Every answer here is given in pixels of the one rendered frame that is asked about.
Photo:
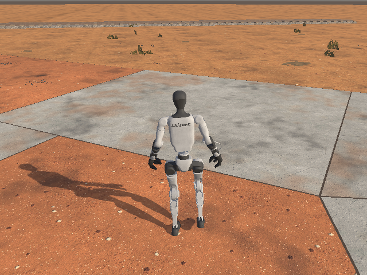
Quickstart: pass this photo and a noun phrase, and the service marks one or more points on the robot left upper arm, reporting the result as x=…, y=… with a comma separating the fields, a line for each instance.
x=160, y=131

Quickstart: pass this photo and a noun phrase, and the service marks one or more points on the left robot shin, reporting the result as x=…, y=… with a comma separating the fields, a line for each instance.
x=174, y=209

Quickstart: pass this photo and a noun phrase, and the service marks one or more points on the robot left forearm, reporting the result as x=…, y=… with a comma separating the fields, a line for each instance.
x=154, y=152

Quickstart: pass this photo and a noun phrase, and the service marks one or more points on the left robot hand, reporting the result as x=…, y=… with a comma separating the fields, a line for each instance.
x=156, y=161

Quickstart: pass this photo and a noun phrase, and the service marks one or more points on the robot right forearm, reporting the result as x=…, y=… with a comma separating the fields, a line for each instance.
x=213, y=148

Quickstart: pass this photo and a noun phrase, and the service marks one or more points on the humanoid robot torso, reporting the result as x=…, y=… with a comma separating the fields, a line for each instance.
x=181, y=132

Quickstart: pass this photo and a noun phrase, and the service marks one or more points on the right robot hand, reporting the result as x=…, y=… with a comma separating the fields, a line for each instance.
x=218, y=158

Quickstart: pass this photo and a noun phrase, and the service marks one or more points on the robot right upper arm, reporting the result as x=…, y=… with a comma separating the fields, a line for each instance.
x=198, y=119

